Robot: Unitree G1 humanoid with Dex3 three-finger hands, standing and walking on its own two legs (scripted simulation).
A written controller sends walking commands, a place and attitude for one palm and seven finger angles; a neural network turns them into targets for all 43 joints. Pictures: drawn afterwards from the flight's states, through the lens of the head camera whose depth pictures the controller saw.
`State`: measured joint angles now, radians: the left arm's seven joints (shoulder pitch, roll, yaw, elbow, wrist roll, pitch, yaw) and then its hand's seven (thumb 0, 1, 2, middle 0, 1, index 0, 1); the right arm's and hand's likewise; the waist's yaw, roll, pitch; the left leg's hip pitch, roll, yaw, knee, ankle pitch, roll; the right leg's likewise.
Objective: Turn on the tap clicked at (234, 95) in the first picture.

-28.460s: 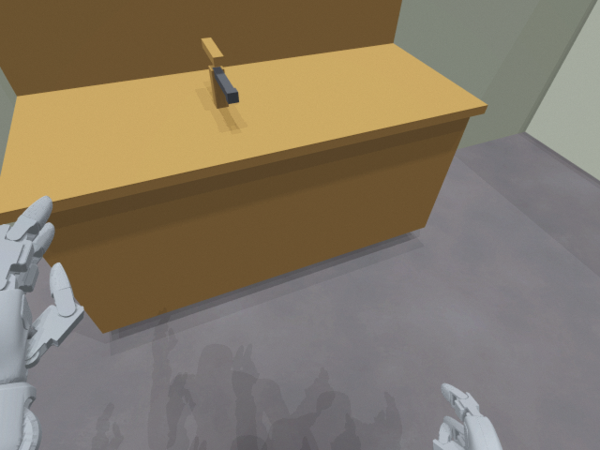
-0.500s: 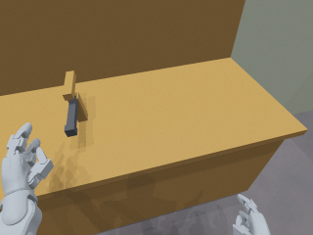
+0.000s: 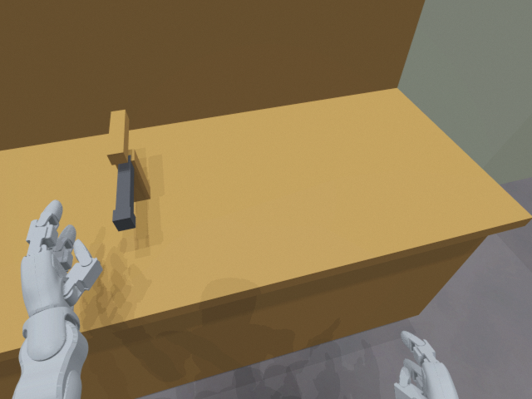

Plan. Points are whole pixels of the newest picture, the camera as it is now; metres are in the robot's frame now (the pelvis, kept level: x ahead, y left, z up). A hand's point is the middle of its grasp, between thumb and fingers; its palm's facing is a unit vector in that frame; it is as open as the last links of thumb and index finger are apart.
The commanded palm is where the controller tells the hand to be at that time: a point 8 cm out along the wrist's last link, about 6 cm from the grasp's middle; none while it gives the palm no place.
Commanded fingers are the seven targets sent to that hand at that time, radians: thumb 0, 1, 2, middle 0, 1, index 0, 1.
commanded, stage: reach beside the lever's end, fingers flat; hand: left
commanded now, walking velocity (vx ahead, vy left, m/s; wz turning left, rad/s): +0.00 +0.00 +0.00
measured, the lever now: (124, 219) +0.37 +0.28 +0.05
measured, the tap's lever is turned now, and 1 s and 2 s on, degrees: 0 0 5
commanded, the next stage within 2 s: push the lever round in 1.14 s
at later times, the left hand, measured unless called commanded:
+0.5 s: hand (101, 244) +0.31 +0.28 +0.06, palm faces +0.54 -0.84 -0.09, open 7.7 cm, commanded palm +0.27 +0.32 +0.06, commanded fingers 0.00 0.90 0.90 -0.15 -0.15 -0.15 -0.15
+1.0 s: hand (101, 238) +0.33 +0.30 +0.05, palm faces +0.54 -0.84 -0.09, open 7.8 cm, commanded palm +0.28 +0.33 +0.05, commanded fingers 0.00 0.90 0.90 -0.15 -0.15 -0.15 -0.15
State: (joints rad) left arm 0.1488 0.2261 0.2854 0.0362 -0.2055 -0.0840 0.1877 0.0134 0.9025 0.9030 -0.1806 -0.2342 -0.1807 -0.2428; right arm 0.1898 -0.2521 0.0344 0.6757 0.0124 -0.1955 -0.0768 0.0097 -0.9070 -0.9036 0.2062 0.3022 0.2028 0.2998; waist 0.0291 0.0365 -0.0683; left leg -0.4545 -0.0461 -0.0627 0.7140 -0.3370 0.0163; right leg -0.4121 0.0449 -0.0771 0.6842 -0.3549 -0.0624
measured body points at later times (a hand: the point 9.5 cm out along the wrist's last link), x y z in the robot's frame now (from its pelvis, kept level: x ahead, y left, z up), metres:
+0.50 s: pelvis -0.01 +0.01 -0.01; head +0.02 +0.01 +0.44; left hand +0.28 +0.33 +0.07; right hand +0.15 -0.24 -0.11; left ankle +0.02 +0.11 -0.72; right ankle +0.00 -0.08 -0.72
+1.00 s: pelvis -0.01 +0.01 -0.02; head +0.03 +0.01 +0.43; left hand +0.30 +0.34 +0.06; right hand +0.12 -0.25 -0.12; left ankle +0.02 +0.11 -0.72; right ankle +0.00 -0.08 -0.72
